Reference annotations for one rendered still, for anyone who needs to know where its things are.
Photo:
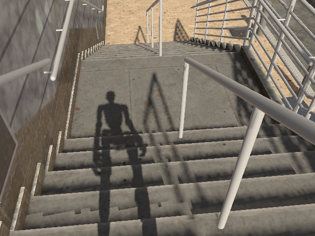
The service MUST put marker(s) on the stairs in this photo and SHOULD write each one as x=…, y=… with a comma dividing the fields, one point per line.
x=143, y=49
x=156, y=184

